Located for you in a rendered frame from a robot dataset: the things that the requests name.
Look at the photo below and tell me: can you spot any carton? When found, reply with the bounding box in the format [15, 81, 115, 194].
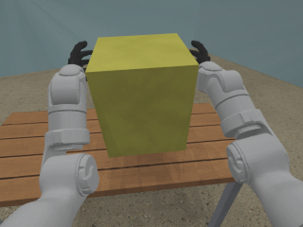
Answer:
[85, 33, 200, 158]

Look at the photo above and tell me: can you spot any table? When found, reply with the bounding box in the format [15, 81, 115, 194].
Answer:
[0, 102, 243, 227]

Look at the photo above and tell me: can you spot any right robot hand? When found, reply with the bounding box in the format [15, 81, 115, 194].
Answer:
[189, 40, 211, 64]

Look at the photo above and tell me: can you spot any left robot forearm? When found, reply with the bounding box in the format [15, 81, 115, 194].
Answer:
[39, 64, 90, 192]

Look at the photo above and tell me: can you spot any left robot hand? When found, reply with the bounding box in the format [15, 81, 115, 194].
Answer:
[68, 41, 94, 81]

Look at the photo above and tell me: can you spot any right robot forearm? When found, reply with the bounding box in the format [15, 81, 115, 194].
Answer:
[196, 61, 291, 171]

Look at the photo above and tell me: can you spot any robot right upper arm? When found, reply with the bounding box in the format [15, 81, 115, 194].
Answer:
[226, 132, 303, 227]

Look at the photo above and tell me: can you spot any robot left upper arm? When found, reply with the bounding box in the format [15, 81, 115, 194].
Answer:
[0, 152, 99, 227]

